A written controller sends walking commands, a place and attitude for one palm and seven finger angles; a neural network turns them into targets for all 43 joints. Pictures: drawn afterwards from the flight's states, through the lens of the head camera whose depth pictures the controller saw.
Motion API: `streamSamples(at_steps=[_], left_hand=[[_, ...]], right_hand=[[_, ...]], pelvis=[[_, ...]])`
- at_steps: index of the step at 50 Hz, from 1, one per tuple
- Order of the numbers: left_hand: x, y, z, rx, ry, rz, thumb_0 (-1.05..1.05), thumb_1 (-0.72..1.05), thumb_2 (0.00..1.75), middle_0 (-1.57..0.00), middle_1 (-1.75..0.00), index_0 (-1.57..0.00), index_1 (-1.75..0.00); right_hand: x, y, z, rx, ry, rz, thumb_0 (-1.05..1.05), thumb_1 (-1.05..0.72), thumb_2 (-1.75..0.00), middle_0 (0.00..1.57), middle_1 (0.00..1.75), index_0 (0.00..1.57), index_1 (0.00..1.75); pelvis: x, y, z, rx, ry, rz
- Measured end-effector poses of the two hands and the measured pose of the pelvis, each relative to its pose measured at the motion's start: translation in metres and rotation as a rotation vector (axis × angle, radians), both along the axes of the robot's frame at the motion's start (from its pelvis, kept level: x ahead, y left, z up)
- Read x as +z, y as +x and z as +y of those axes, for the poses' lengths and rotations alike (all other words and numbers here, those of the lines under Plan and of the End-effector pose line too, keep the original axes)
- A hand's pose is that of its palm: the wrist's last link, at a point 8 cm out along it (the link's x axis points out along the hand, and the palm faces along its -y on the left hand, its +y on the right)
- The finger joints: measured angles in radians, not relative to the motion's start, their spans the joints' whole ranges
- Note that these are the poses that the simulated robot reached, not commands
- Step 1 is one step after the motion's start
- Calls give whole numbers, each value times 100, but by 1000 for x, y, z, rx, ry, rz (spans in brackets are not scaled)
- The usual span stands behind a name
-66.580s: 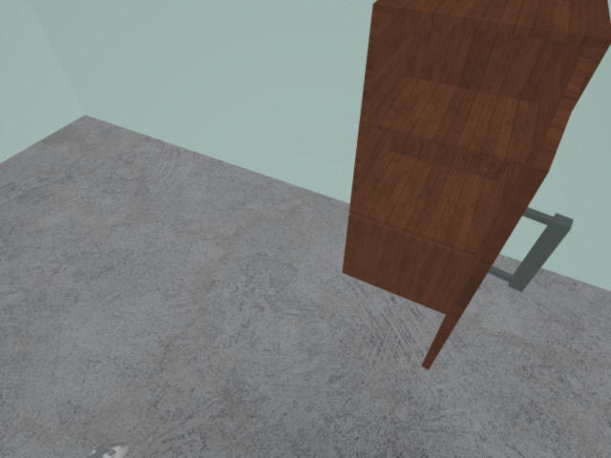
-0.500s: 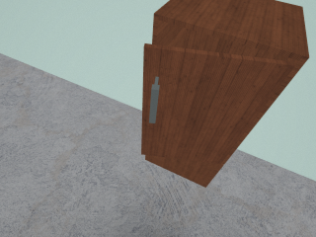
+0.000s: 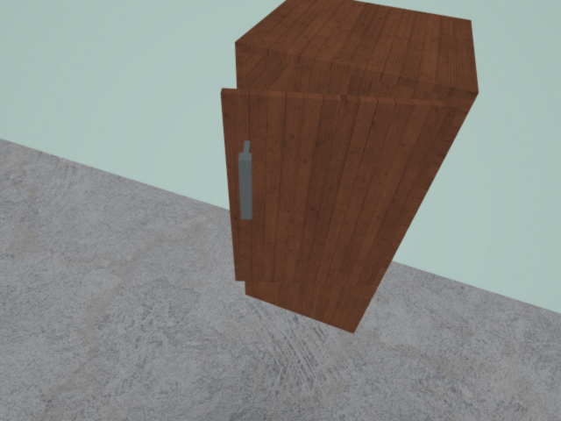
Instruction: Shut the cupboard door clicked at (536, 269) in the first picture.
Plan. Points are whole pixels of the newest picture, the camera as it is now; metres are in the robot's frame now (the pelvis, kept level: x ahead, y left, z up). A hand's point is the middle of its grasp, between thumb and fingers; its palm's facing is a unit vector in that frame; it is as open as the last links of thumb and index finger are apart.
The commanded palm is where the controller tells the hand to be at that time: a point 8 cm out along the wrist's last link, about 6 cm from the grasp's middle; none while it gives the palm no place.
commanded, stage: come to a stop and stand still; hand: left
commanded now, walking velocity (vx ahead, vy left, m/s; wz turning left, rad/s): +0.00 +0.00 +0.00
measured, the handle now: (246, 181) +0.54 +0.09 +0.02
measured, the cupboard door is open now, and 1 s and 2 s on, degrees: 19 19 19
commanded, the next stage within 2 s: look again from close up in 0.16 s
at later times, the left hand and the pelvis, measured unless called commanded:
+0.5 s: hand out of the picture +0.00 +0.18 -0.18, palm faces +0.04 -0.98 -0.21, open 7.4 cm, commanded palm none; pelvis +0.01 +0.02 -0.01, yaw +1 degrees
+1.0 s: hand out of the picture +0.02 +0.18 -0.19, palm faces -0.01 -0.98 -0.18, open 7.4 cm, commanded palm none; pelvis +0.02 +0.01 -0.01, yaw -1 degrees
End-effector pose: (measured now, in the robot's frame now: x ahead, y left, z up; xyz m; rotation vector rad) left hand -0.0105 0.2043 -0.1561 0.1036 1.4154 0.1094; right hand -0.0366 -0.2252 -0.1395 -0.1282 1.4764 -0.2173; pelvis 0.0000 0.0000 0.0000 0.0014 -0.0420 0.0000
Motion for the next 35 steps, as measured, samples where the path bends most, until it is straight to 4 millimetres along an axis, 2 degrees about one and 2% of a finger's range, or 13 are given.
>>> streamSamples(at_steps=[6, 12, 17, 24, 29, 35], left_hand=[[1, -15, -3, 10, -8, 44, 1, 92, 90, -20, -30, -20, -30], [2, -24, -3, 22, -2, 78, 1, 91, 90, -20, -30, -19, -30], [2, -21, 3, 4, 18, 51, 1, 91, 90, -20, -30, -20, -30], [6, 1, 26, 18, 73, -26, 1, 91, 90, -20, -30, -20, -30], [7, 18, 36, 4, 89, -61, 1, 91, 90, -20, -30, -19, -30], [6, 32, 37, -14, 83, -73, 1, 91, 90, -20, -30, -19, -30]], right_hand=[[0, -26, 9, -17, 19, 71, 0, -91, -90, 20, 30, 20, 29], [-2, -26, 21, -21, 44, 77, 0, -91, -90, 20, 30, 20, 29], [-12, -1, 28, 17, 69, 6, 0, -91, -90, 20, 30, 20, 29], [-25, 39, 30, 71, 68, -97, 2, -94, -90, 20, 30, 20, 29], [-22, 59, 23, 75, 48, -149, 3, -94, -90, 20, 30, 20, 29], [-14, 75, 16, 83, 27, -179, 1, -93, -90, 20, 30, 20, 29]], pelvis=[[0, -3, 0, 1, -2, 12], [0, -1, 1, 2, -2, 17], [-6, -1, 7, 15, -25, 32], [-12, 8, 18, 23, -15, 32], [-12, 14, 20, 9, -1, 32], [-10, 17, 18, -1, 6, 38]])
